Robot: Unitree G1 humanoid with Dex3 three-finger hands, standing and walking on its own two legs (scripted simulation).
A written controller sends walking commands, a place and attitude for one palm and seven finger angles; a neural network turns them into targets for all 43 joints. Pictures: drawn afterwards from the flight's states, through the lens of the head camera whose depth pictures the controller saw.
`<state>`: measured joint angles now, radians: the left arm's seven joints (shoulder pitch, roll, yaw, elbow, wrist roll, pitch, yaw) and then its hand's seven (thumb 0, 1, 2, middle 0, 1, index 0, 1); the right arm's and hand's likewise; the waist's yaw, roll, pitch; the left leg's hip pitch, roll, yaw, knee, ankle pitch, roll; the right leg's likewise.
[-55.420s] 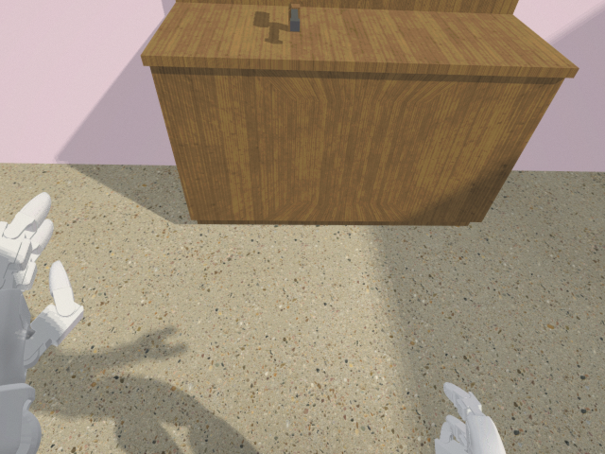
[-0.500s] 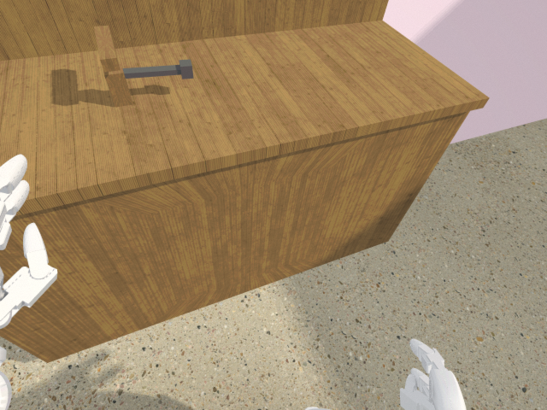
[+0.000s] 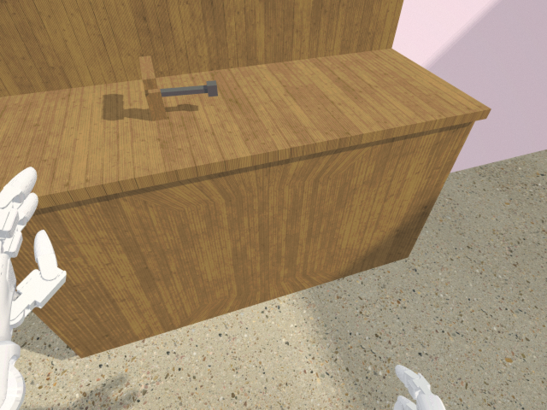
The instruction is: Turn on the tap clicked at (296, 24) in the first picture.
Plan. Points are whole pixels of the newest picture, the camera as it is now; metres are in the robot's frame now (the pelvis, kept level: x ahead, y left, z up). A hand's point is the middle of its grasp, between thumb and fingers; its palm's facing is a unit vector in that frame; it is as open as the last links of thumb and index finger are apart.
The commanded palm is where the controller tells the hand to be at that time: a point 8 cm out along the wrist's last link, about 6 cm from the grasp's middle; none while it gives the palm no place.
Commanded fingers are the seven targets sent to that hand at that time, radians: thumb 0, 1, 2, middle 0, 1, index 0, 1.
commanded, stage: stop stepping back and stand still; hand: left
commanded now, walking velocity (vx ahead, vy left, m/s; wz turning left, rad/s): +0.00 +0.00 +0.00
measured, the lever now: (212, 88) +0.81 +0.19 +0.10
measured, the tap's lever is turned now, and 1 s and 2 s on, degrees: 83 83 83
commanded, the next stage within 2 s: stand and check the lever's angle in 0.22 s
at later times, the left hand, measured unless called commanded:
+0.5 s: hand (64, 276) +0.22 +0.24 +0.17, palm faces +0.39 -0.85 -0.35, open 7.4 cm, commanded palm +0.17 +0.29 +0.19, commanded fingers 0.00 0.90 0.90 -0.20 -0.30 -0.20 -0.30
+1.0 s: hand (52, 250) +0.25 +0.27 +0.18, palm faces +0.38 -0.85 -0.37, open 7.4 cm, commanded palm +0.19 +0.31 +0.19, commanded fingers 0.00 0.90 0.90 -0.20 -0.30 -0.20 -0.30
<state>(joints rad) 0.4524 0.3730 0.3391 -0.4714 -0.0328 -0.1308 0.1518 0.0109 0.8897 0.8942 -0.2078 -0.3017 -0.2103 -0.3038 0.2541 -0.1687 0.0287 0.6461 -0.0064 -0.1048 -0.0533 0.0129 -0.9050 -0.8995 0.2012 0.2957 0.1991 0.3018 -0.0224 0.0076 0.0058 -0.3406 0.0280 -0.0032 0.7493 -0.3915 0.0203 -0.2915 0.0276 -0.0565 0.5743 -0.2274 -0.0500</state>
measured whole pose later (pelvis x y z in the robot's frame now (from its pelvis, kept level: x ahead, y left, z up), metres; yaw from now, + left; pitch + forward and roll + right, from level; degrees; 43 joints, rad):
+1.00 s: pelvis +0.03 +0.03 +0.02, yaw -1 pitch -1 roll -1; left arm 0.48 0.35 0.32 -0.50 -0.05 -0.14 0.16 0.01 0.89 0.89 -0.21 -0.30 -0.21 -0.30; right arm 0.16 -0.19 0.01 0.61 -0.01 -0.10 -0.07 0.01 -0.91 -0.90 0.20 0.30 0.20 0.30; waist 0.00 0.00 0.05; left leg -0.21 0.00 0.01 0.46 -0.23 0.02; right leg -0.22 0.02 0.00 0.42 -0.18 -0.01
